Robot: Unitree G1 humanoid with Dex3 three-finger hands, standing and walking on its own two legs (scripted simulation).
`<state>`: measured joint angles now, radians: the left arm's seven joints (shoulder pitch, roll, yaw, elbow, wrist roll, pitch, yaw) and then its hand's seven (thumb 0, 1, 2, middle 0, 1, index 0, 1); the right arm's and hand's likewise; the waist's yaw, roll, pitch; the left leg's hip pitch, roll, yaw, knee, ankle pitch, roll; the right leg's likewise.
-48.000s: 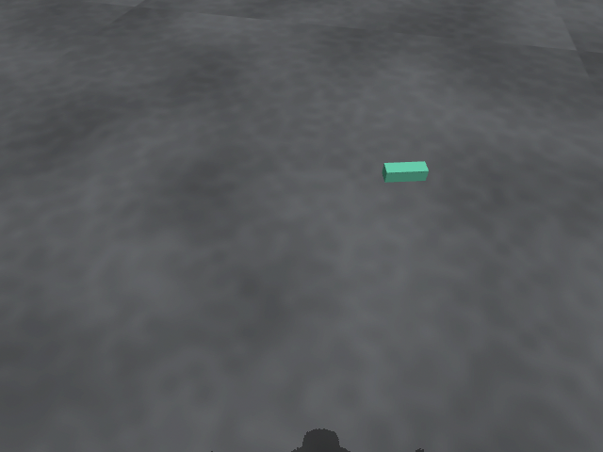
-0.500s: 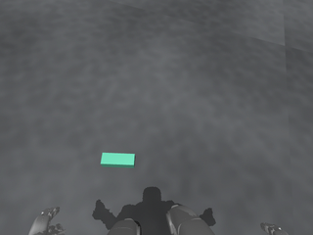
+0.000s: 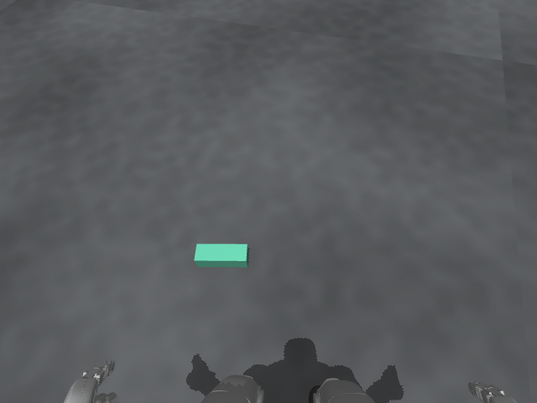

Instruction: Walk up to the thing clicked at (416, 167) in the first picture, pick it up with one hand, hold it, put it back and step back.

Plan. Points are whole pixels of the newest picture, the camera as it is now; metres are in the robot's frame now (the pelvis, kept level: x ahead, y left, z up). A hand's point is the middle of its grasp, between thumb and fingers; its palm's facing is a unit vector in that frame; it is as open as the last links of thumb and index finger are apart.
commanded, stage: step back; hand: left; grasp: from above
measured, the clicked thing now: (222, 255) +0.65 +0.24 -0.73
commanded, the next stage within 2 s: none
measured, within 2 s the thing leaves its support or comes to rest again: neither
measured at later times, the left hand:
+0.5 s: hand out of the picture -0.10 +0.26 -0.16, palm faces -0.04 -0.91 -0.41, open 7.4 cm
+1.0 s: hand out of the picture -0.24 +0.23 -0.15, palm faces +0.05 -0.93 -0.36, open 7.4 cm
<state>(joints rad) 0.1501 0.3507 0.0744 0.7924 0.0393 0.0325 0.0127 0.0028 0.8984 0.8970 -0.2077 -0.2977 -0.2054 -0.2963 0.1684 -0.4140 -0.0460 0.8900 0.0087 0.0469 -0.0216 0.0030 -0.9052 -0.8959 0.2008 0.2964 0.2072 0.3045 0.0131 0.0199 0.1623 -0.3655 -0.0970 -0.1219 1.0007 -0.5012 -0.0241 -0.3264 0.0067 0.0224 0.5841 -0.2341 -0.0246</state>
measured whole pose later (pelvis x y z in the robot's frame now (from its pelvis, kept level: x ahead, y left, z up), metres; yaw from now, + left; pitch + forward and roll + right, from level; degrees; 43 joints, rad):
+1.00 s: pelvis -0.35 -0.04 +0.00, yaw +3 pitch -3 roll -1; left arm 0.11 0.39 0.07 0.82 0.01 0.08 0.01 0.00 0.90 0.90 -0.21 -0.30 -0.20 -0.30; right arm 0.21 -0.35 -0.03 0.88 -0.04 0.05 0.00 0.01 -0.90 -0.90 0.20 0.30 0.21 0.31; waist -0.01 -0.03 0.16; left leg -0.29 0.00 -0.05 0.62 -0.28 0.02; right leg -0.47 0.07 0.09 1.13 -0.52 -0.01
